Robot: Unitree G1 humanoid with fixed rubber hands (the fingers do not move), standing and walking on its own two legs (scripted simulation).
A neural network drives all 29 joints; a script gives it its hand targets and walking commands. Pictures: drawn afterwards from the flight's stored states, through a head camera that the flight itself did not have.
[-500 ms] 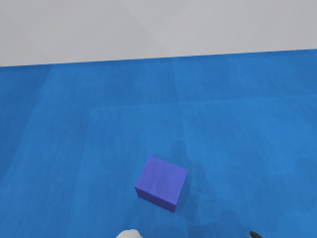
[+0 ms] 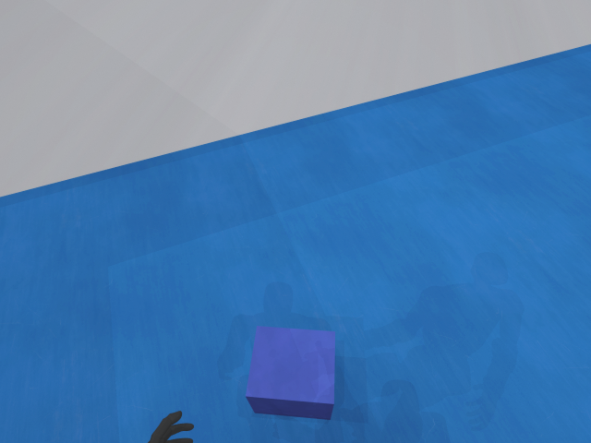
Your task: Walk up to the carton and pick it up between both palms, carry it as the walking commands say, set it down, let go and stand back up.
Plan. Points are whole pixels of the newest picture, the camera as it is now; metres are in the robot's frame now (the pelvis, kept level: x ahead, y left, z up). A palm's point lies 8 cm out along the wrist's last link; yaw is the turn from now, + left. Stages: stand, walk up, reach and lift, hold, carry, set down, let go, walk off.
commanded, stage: walk up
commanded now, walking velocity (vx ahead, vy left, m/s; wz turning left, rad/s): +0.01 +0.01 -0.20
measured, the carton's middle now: (293, 373) +0.40 +0.03 -0.66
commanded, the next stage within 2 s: stand in 1.66 s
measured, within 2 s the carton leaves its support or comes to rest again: neither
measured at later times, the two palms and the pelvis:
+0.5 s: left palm out of the picture +0.00 +0.20 -0.15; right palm out of the picture +0.02 -0.25 -0.14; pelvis -0.01 -0.02 +0.00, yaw -4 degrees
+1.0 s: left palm out of the picture -0.01 +0.20 -0.14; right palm out of the picture -0.09 -0.20 -0.14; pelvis -0.01 -0.01 +0.01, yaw -5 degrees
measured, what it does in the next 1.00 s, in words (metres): stands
